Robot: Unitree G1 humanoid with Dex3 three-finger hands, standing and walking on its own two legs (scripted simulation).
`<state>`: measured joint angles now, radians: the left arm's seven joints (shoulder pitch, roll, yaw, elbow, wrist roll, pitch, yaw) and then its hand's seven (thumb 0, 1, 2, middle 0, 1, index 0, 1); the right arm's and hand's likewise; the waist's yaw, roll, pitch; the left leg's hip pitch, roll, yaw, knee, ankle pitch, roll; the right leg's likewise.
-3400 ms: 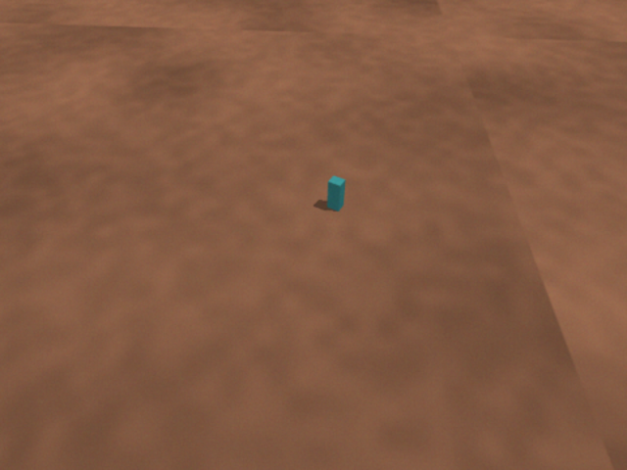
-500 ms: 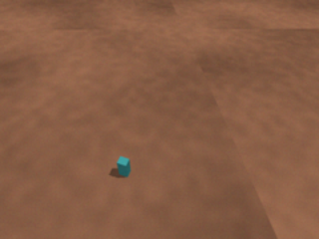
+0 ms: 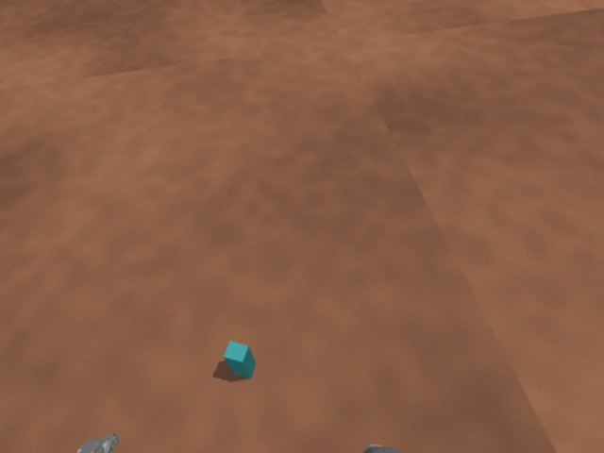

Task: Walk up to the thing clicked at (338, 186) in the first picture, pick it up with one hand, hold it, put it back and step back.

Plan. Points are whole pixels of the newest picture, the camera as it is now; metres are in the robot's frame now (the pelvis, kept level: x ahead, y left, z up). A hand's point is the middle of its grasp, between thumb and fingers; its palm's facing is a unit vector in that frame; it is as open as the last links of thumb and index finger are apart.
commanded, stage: walk up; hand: left
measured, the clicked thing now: (240, 360) +0.49 +0.23 -0.68
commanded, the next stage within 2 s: none
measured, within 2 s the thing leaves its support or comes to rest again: neither
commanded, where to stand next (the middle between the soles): +0.17 +0.02 m, yaw +1 degrees
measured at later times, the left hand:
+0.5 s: hand out of the picture +0.15 +0.31 -0.16, palm faces -0.06 -0.95 -0.32, open 7.4 cm
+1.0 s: hand (135, 400) +0.24 +0.27 -0.13, palm faces -0.05 -0.93 -0.36, open 7.4 cm
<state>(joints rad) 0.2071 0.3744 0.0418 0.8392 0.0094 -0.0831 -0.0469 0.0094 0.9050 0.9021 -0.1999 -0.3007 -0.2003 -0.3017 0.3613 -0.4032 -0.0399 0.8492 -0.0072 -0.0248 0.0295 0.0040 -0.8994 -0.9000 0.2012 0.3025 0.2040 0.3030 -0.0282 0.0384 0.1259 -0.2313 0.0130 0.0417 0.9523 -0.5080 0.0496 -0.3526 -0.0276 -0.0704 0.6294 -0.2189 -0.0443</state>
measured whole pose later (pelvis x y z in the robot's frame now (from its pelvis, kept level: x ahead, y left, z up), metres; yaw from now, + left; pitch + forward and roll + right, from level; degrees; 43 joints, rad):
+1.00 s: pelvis +0.14 +0.02 +0.01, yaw -1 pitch -2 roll +0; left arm 0.14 0.35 0.00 1.02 0.01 -0.03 -0.01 0.01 0.90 0.90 -0.20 -0.30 -0.20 -0.30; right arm 0.18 -0.36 0.00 1.05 0.00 -0.01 0.02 0.00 -0.90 -0.90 0.20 0.30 0.20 0.30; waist 0.00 0.02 0.06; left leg -0.25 0.03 0.02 0.55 -0.27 -0.01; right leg -0.25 -0.06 -0.03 0.56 -0.28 0.03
